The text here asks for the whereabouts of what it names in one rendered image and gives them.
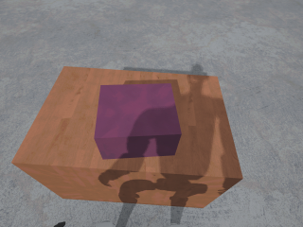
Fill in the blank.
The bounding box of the pedestal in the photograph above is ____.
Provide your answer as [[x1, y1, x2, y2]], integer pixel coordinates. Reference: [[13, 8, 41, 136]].
[[11, 66, 243, 208]]

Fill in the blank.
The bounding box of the carton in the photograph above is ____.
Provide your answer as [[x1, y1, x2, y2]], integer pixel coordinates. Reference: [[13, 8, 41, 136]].
[[94, 83, 182, 160]]

